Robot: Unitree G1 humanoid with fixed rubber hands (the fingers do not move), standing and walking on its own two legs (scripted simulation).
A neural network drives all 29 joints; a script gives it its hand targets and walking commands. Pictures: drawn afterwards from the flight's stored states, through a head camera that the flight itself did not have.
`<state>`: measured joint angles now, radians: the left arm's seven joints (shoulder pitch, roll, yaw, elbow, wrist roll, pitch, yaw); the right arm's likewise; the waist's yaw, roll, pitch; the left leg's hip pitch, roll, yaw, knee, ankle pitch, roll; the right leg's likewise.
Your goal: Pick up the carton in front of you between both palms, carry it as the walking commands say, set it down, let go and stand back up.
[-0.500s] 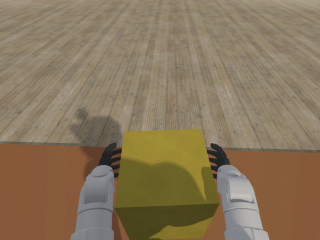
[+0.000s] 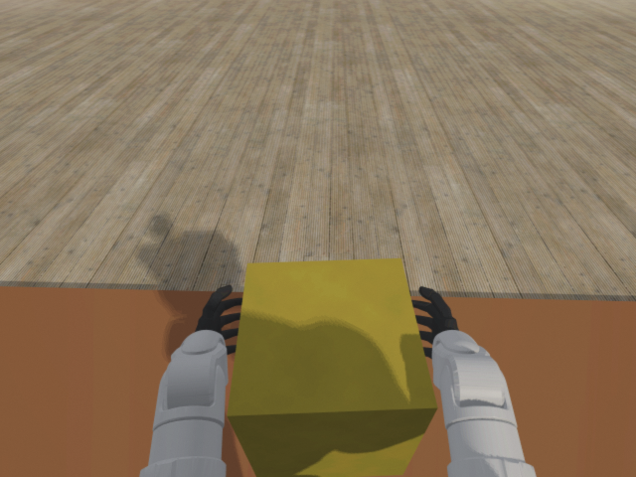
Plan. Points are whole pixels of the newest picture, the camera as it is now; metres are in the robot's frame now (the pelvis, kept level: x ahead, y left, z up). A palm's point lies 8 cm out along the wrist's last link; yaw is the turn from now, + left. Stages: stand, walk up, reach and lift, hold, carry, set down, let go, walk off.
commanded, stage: hold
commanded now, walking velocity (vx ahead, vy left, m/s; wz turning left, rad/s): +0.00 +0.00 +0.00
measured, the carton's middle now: (327, 372) +0.29 +0.00 -0.02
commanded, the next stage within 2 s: carry in 0.08 s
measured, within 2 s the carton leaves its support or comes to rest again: neither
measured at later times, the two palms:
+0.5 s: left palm (202, 273) +0.37 +0.17 +0.09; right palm (416, 269) +0.38 -0.13 +0.09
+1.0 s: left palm (221, 174) +0.65 +0.20 +0.07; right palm (372, 169) +0.67 -0.10 +0.07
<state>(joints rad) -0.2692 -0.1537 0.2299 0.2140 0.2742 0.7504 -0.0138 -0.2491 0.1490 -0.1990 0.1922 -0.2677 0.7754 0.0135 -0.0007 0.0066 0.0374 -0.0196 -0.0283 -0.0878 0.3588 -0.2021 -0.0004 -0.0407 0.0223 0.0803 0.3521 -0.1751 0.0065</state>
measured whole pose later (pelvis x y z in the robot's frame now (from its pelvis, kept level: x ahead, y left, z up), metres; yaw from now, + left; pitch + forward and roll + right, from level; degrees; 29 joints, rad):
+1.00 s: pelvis +0.40 +0.03 -0.02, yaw +3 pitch +5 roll +1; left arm -0.18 -0.14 0.12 -0.34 0.10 1.20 0.09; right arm -0.15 0.13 -0.11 -0.37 -0.10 1.22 -0.09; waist 0.03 -0.02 -0.11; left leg -0.55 0.06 0.22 0.51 -0.07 0.03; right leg 0.08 -0.06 -0.19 0.28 -0.42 0.03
